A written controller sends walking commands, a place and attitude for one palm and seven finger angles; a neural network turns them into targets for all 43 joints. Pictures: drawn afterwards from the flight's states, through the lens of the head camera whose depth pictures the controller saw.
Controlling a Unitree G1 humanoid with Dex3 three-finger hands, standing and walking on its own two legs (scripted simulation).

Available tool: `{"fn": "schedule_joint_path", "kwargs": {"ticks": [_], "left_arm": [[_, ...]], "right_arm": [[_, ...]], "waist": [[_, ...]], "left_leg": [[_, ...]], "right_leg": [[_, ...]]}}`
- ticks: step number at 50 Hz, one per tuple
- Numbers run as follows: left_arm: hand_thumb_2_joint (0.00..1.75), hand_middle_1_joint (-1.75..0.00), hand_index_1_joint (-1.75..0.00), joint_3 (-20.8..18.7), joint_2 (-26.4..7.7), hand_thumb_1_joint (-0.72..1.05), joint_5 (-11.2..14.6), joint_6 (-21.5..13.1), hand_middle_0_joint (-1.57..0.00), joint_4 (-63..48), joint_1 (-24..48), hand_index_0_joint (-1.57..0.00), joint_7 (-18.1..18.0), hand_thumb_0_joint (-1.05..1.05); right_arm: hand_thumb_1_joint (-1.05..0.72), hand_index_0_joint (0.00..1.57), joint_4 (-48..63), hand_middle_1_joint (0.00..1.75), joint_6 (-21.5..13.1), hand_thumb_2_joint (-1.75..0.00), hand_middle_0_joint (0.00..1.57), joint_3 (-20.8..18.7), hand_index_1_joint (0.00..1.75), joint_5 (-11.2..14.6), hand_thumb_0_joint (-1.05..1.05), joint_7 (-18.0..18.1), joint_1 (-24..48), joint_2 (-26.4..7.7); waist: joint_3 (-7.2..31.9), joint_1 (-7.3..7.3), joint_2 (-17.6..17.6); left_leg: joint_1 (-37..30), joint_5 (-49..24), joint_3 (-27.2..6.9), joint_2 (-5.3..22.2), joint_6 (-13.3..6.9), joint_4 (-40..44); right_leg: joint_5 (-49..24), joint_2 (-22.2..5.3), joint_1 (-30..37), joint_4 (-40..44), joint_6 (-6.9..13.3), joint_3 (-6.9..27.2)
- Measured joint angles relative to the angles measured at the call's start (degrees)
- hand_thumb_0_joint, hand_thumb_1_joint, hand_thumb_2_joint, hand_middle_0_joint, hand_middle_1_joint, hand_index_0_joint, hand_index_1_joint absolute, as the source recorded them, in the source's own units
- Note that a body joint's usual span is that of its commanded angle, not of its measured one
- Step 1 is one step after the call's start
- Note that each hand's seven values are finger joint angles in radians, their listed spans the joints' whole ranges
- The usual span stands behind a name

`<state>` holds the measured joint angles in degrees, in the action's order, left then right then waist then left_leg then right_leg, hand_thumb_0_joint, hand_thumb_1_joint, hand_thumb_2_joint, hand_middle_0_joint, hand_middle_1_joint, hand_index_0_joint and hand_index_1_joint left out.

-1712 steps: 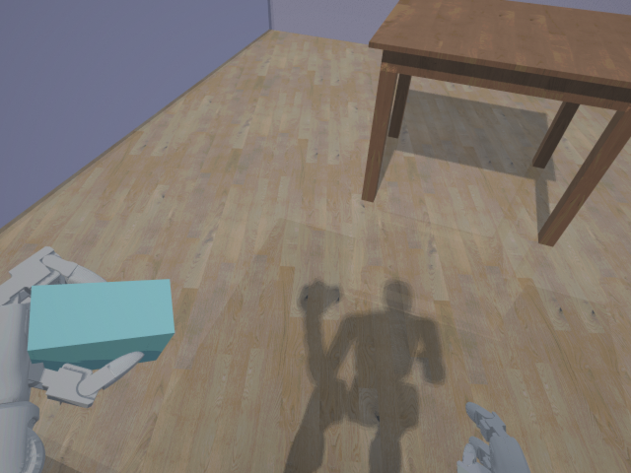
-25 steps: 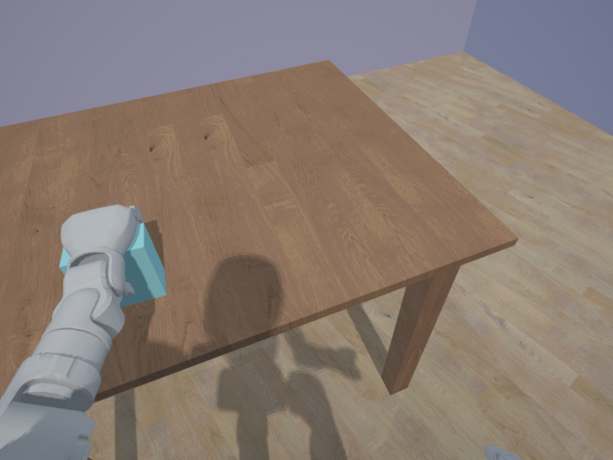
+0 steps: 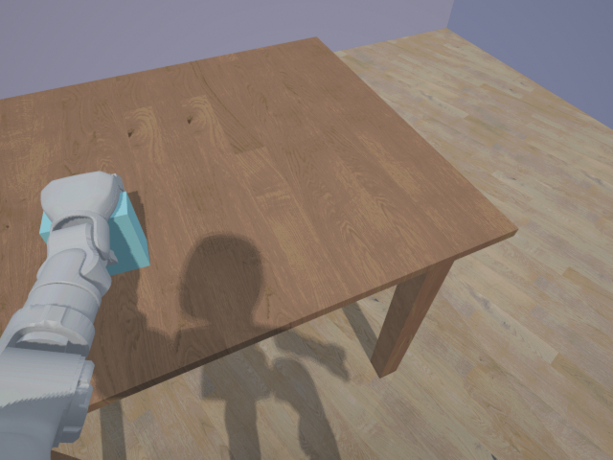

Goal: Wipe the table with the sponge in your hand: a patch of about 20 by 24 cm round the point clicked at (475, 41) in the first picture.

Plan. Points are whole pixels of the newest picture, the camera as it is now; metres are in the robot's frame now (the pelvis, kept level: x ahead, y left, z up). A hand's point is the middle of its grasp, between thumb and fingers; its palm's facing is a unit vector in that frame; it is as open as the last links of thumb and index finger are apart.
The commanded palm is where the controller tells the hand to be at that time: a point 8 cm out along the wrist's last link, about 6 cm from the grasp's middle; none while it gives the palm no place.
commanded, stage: wipe forward along the middle lane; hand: left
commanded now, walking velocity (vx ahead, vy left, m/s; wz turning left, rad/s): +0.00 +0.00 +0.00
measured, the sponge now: (104, 246) +0.40 +0.32 +0.04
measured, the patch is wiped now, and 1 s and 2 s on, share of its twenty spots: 0.95 0.95 0.95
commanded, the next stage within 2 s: slide back across to the first lane in 0.14 s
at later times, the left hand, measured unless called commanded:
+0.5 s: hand (91, 215) +0.43 +0.33 +0.07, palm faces -0.09 -0.01 -1.00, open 9.6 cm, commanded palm +0.40 +0.33 +0.13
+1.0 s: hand (38, 230) +0.40 +0.39 +0.08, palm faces -0.13 -0.01 -0.99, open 9.7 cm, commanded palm +0.38 +0.38 +0.13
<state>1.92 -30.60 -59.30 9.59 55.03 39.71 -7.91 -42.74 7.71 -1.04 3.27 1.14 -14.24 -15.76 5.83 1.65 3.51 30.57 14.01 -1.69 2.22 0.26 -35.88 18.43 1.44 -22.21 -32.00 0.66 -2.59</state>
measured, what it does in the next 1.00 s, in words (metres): stands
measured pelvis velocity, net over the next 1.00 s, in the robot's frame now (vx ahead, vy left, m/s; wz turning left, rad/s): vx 0.02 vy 0.01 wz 0.00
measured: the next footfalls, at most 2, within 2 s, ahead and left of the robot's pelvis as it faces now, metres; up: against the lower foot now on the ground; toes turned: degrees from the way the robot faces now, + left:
none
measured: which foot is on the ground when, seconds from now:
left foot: down 0.00-1.00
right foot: down 0.00-1.00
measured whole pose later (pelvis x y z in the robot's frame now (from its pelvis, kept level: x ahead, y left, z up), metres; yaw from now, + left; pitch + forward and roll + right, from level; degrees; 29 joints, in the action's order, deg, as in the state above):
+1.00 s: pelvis +0.02 +0.01 +0.00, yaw +0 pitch +9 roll -2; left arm -7.7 -39.7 -59.9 0.9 50.2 32.4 -3.4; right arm -41.1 8.0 -1.7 3.5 1.4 -13.0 -17.1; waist 4.6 0.8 2.8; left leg 28.8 15.7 -1.3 1.8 -0.6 -35.3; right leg 18.7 1.1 -19.4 -28.9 0.0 -2.2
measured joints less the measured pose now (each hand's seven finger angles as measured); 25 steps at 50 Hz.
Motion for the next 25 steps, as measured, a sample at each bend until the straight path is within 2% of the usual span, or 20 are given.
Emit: {"fn": "schedule_joint_path", "kwargs": {"ticks": [14,25], "left_arm": [[1.09,-1.36,-1.37,-0.23,-1.61,-0.50,-1.29,-0.67,-0.79,5.29,4.94,-0.80,-0.54,0.01],[1.09,-1.38,-1.38,-4.83,-3.53,-0.49,-1.38,-2.04,-0.78,2.98,1.44,-0.79,-0.36,0.00]], "right_arm": [[-0.91,0.20,-0.52,0.30,-0.39,-0.89,0.20,-0.17,0.30,-0.25,0.00,-0.38,-0.97,-0.10],[-0.91,0.20,-0.10,0.30,0.03,-0.89,0.20,0.19,0.30,0.08,0.00,-0.32,-1.44,-0.09]], "waist": [[0.04,1.20,-0.11],[-0.26,1.96,-0.19]], "left_leg": [[2.66,0.30,-0.11,-0.04,-0.21,-1.25],[1.08,0.52,0.55,0.32,-0.23,-0.39]], "right_leg": [[0.19,-0.01,-2.47,-0.94,-0.21,-0.07],[-0.04,0.26,-1.07,0.20,-0.19,0.65]]}}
